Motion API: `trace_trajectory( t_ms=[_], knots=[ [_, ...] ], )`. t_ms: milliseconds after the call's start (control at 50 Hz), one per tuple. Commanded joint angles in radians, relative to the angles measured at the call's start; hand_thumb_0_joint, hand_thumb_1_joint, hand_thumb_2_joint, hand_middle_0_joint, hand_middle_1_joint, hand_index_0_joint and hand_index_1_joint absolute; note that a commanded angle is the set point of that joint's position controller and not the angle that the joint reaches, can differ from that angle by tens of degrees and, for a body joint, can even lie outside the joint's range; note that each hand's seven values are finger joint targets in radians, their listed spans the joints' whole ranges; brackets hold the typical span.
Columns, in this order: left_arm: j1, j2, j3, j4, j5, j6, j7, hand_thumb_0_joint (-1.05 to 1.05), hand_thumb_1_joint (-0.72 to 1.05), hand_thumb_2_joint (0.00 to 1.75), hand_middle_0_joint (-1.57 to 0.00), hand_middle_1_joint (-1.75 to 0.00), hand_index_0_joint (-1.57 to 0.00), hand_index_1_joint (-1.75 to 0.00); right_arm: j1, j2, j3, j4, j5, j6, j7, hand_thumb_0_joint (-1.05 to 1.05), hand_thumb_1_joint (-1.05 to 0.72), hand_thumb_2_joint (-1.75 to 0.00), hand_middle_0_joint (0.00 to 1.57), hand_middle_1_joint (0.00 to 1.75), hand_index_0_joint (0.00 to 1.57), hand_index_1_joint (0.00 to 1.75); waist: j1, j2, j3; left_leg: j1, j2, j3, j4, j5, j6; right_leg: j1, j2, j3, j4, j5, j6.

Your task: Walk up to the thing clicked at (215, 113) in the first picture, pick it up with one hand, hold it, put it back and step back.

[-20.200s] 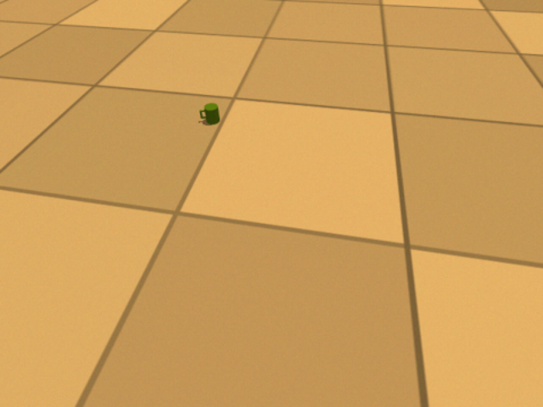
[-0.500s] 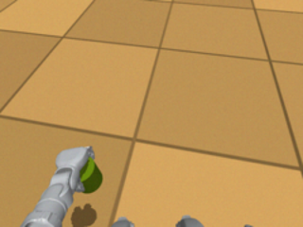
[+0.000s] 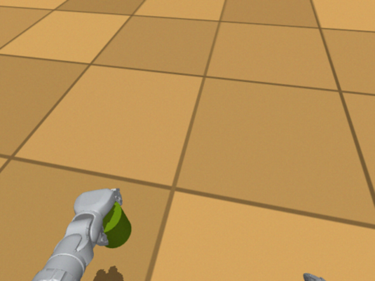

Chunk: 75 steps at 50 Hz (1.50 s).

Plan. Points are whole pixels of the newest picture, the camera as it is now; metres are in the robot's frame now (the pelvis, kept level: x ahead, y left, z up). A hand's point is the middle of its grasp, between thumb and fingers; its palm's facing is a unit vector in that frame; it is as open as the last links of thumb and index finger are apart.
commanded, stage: hold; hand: left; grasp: from above
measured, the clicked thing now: (103, 224) +0.30 +0.24 -0.13
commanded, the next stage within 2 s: crouch in 1.66 s
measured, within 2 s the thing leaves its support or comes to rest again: neither
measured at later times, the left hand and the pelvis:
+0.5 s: hand (98, 220) +0.29 +0.23 -0.06, palm faces -0.48 -0.08 -0.87, open 11.1 cm; pelvis +0.00 +0.00 +0.01, yaw +0 degrees
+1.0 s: hand (94, 227) +0.27 +0.22 -0.04, palm faces -0.47 -0.07 -0.88, open 11.1 cm; pelvis -0.02 +0.00 +0.02, yaw +0 degrees
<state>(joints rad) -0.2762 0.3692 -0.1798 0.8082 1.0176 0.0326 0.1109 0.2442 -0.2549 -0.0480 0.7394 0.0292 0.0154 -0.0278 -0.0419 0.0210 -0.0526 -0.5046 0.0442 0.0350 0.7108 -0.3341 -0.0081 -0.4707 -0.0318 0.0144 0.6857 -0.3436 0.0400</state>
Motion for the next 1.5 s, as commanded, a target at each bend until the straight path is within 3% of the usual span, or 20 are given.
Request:
trace_trajectory(
  t_ms=[0, 200, 360, 640, 680, 740, 760, 800, 860, 900, 940, 1020, 1100, 1160, 1320, 1420, 1440, 1480],
  knots=[
    [-0.359, 0.219, 0.093, -0.242, 0.003, -0.007, 0.042, 0.0, 0.58, 1.06, -1.02, -0.75, -0.98, -0.8, 0.004, -0.153, -0.058, -0.102, -0.003, -0.03, -0.012, 0.0, -0.9, -0.9, 0.2, 0.3, 0.2, 0.3, 0.0, 0.034, -0.32, 0.285, -0.044, -0.016, -0.093, 0.347, -0.004, 0.077, 0.059, -0.029, -0.103, 0.303, -0.04],
    [-0.345, 0.232, 0.097, -0.288, 0.004, -0.007, 0.018, 0.0, 0.57, 1.07, -1.03, -0.75, -0.98, -0.8, -0.011, -0.158, -0.062, -0.126, 0.001, -0.023, -0.006, 0.0, -0.9, -0.9, 0.2, 0.3, 0.2, 0.3, 0.016, 0.049, -0.301, 0.317, -0.045, -0.008, -0.121, 0.387, -0.004, 0.124, 0.057, -0.028, -0.135, 0.334, -0.04],
    [-0.349, 0.228, 0.094, -0.328, 0.01, -0.006, -0.01, 0.0, 0.59, 1.08, -1.04, -0.78, -1.0, -0.82, -0.025, -0.155, -0.062, -0.137, 0.002, -0.015, -0.003, 0.0, -0.9, -0.9, 0.2, 0.3, 0.2, 0.3, 0.013, 0.051, -0.3, 0.341, -0.042, -0.005, -0.14, 0.389, -0.002, 0.137, 0.06, -0.026, -0.152, 0.334, -0.042],
    [-0.359, 0.227, 0.09, -0.362, 0.004, -0.015, -0.042, 0.0, 0.57, 1.08, -1.01, -0.79, -0.98, -0.83, -0.066, -0.157, -0.052, -0.164, 0.005, -0.011, -0.003, 0.0, -0.9, -0.9, 0.2, 0.3, 0.2, 0.3, 0.021, 0.051, -0.247, 0.351, -0.037, -0.015, -0.205, 0.259, 0.0, 0.142, 0.058, -0.03, -0.204, 0.225, -0.045],
    [-0.338, 0.241, 0.107, -0.357, 0.002, -0.017, -0.042, 0.0, 0.58, 1.08, -1.03, -0.78, -0.99, -0.82, -0.076, -0.155, -0.049, -0.171, 0.006, -0.012, -0.004, 0.0, -0.9, -0.9, 0.2, 0.3, 0.2, 0.3, 0.031, 0.046, -0.242, 0.345, -0.044, -0.009, -0.206, 0.246, 0.004, 0.155, 0.054, -0.027, -0.214, 0.215, -0.043],
    [-0.339, 0.246, 0.106, -0.364, 0.002, -0.018, -0.046, 0.0, 0.57, 1.07, -1.02, -0.77, -0.99, -0.81, -0.093, -0.15, -0.044, -0.175, 0.008, -0.013, -0.007, 0.0, -0.9, -0.9, 0.2, 0.3, 0.2, 0.3, 0.031, 0.033, -0.236, 0.342, -0.051, -0.001, -0.211, 0.239, 0.009, 0.167, 0.05, -0.02, -0.225, 0.214, -0.04],
    [-0.348, 0.232, 0.094, -0.365, 0.002, -0.019, -0.048, 0.0, 0.56, 1.08, -1.02, -0.78, -0.98, -0.82, -0.085, -0.15, -0.042, -0.173, 0.007, -0.014, -0.008, 0.0, -0.9, -0.9, 0.2, 0.3, 0.2, 0.3, 0.019, 0.019, -0.233, 0.339, -0.051, 0.0, -0.209, 0.236, 0.013, 0.162, 0.049, -0.018, -0.226, 0.219, -0.037],
    [-0.356, 0.258, 0.113, -0.374, -0.004, -0.022, -0.05, 0.0, 0.58, 1.05, -1.03, -0.77, -0.99, -0.81, -0.097, -0.151, -0.043, -0.176, 0.011, -0.013, -0.01, 0.0, -0.9, -0.9, 0.2, 0.3, 0.2, 0.3, 0.03, 0.036, -0.23, 0.348, -0.05, 0.0, -0.218, 0.215, 0.01, 0.168, 0.048, -0.019, -0.234, 0.196, -0.038],
    [-0.363, 0.238, 0.093, -0.379, -0.004, -0.021, -0.054, 0.0, 0.57, 1.06, -1.02, -0.79, -0.98, -0.82, -0.105, -0.149, -0.04, -0.175, 0.01, -0.013, -0.011, 0.0, -0.9, -0.9, 0.2, 0.3, 0.2, 0.3, 0.027, 0.031, -0.24, 0.362, -0.047, -0.005, -0.223, 0.233, 0.007, 0.168, 0.051, -0.023, -0.232, 0.207, -0.04],
    [-0.34, 0.253, 0.112, -0.381, 0.001, -0.02, -0.056, 0.0, 0.55, 1.07, -1.01, -0.77, -0.97, -0.82, -0.106, -0.148, -0.04, -0.173, 0.012, -0.012, -0.014, 0.0, -0.9, -0.9, 0.2, 0.3, 0.2, 0.3, 0.035, 0.032, -0.243, 0.364, -0.051, -0.002, -0.222, 0.252, 0.01, 0.176, 0.047, -0.019, -0.233, 0.227, -0.039],
    [-0.369, 0.234, 0.091, -0.382, 0.001, -0.02, -0.062, 0.0, 0.57, 1.06, -1.01, -0.79, -0.98, -0.83, -0.104, -0.146, -0.037, -0.173, 0.013, -0.013, -0.013, 0.0, -0.9, -0.9, 0.2, 0.3, 0.2, 0.3, 0.028, 0.031, -0.232, 0.363, -0.047, -0.004, -0.229, 0.243, 0.009, 0.174, 0.051, -0.023, -0.235, 0.216, -0.042],
    [-0.385, 0.245, 0.093, -0.389, -0.004, -0.017, -0.072, 0.0, 0.59, 1.05, -1.02, -0.8, -0.99, -0.83, -0.116, -0.147, -0.036, -0.172, 0.013, -0.014, -0.016, 0.0, -0.9, -0.9, 0.2, 0.3, 0.2, 0.3, 0.03, 0.047, -0.242, 0.374, -0.046, -0.003, -0.24, 0.233, 0.007, 0.178, 0.052, -0.022, -0.242, 0.209, -0.042],
    [-0.318, 0.232, 0.093, -0.361, -0.01, -0.017, -0.088, 0.0, 0.58, 1.06, -1.02, -0.79, -0.99, -0.83, -0.127, -0.141, -0.032, -0.182, 0.016, -0.011, -0.017, 0.0, -0.9, -0.9, 0.2, 0.3, 0.2, 0.3, 0.04, 0.018, -0.207, 0.358, -0.05, -0.001, -0.25, 0.226, 0.012, 0.19, 0.049, -0.021, -0.254, 0.199, -0.041],
    [-0.352, 0.252, 0.101, -0.378, -0.006, -0.024, -0.098, 0.0, 0.56, 1.05, -1.0, -0.8, -0.97, -0.84, -0.126, -0.142, -0.032, -0.183, 0.016, -0.009, -0.019, 0.0, -0.9, -0.9, 0.2, 0.3, 0.2, 0.3, 0.037, 0.039, -0.211, 0.368, -0.048, 0.0, -0.257, 0.221, 0.011, 0.181, 0.05, -0.02, -0.257, 0.195, -0.044],
    [-0.353, 0.264, 0.118, -0.379, -0.01, -0.038, -0.084, 0.0, 0.57, 1.06, -1.01, -0.82, -0.98, -0.85, -0.136, -0.141, -0.027, -0.18, 0.016, -0.009, -0.023, 0.0, -0.9, -0.9, 0.2, 0.3, 0.2, 0.3, 0.04, 0.031, -0.207, 0.372, -0.047, -0.003, -0.266, 0.201, 0.01, 0.185, 0.051, -0.022, -0.265, 0.173, -0.044],
    [-0.367, 0.241, 0.094, -0.395, -0.012, -0.037, -0.073, 0.0, 0.57, 1.06, -1.0, -0.82, -0.98, -0.85, -0.136, -0.138, -0.026, -0.179, 0.016, -0.011, -0.022, 0.0, -0.9, -0.9, 0.2, 0.3, 0.2, 0.3, 0.037, 0.033, -0.213, 0.382, -0.043, -0.009, -0.272, 0.194, 0.007, 0.182, 0.05, -0.024, -0.266, 0.168, -0.046],
    [-0.351, 0.255, 0.107, -0.394, -0.008, -0.035, -0.073, 0.0, 0.55, 1.07, -1.0, -0.81, -0.97, -0.84, -0.132, -0.142, -0.032, -0.18, 0.017, -0.009, -0.023, 0.0, -0.9, -0.9, 0.2, 0.3, 0.2, 0.3, 0.04, 0.051, -0.229, 0.396, -0.044, -0.007, -0.27, 0.214, 0.006, 0.187, 0.048, -0.023, -0.265, 0.187, -0.046],
    [-0.353, 0.227, 0.086, -0.403, -0.012, -0.032, -0.07, 0.0, 0.54, 1.05, -0.98, -0.82, -0.96, -0.84, -0.129, -0.139, -0.03, -0.177, 0.016, -0.008, -0.023, 0.0, -0.9, -0.9, 0.2, 0.3, 0.2, 0.3, 0.036, 0.042, -0.238, 0.404, -0.043, -0.007, -0.265, 0.246, 0.005, 0.191, 0.051, -0.026, -0.258, 0.215, -0.046]
  ],
)
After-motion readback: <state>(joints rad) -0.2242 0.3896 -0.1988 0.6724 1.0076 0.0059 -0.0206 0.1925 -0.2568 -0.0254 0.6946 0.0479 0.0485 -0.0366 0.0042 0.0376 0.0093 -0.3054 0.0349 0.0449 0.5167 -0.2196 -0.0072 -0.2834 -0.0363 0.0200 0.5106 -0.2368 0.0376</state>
